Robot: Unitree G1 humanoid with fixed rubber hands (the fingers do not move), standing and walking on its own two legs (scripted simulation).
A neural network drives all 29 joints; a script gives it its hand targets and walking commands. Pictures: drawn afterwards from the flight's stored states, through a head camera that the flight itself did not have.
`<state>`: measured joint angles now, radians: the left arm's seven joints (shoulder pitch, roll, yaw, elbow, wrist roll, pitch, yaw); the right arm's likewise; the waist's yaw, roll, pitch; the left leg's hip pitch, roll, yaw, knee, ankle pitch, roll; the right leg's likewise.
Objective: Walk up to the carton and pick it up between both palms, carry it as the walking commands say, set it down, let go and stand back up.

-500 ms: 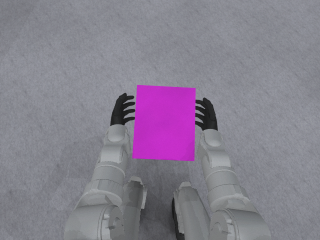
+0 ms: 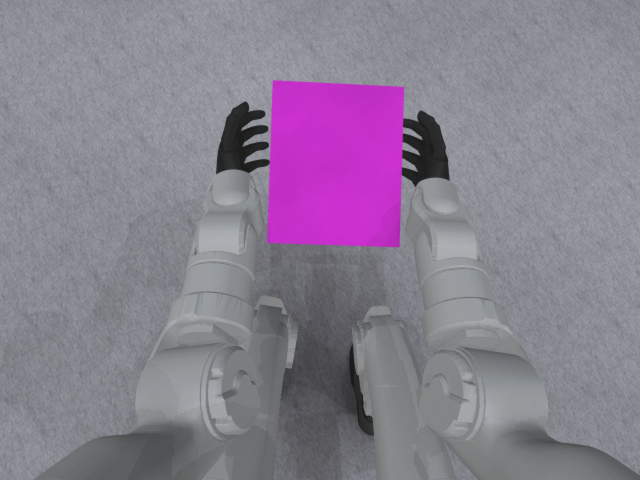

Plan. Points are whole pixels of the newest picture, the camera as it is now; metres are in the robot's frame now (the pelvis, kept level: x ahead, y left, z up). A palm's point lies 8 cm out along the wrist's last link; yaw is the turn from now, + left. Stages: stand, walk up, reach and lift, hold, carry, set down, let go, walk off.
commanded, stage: set down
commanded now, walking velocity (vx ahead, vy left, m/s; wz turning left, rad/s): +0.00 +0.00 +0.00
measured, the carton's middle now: (328, 182) +0.48 +0.01 -0.17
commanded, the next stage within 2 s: none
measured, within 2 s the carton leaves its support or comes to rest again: neither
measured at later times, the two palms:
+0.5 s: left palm (247, 173) +0.48 +0.12 -0.16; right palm (410, 177) +0.49 -0.11 -0.16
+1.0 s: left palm (257, 176) +0.51 +0.12 -0.25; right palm (397, 180) +0.51 -0.11 -0.25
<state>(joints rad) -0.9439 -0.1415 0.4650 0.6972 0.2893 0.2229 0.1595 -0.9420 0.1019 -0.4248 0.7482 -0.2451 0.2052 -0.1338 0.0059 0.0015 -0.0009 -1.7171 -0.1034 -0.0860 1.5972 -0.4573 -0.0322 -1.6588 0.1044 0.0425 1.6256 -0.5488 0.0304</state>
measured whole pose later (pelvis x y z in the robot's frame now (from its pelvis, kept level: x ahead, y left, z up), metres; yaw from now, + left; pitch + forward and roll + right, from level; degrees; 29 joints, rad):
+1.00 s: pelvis -0.01 +0.00 -0.12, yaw -1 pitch +40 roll -2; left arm -1.24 -0.02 0.45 0.75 0.21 0.24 0.19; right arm -1.26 -0.03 -0.36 0.83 -0.16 0.23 -0.16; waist 0.03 0.00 0.17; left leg -2.16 -0.11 -0.07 1.98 -0.51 -0.05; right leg -2.10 0.14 0.03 2.02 -0.61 0.05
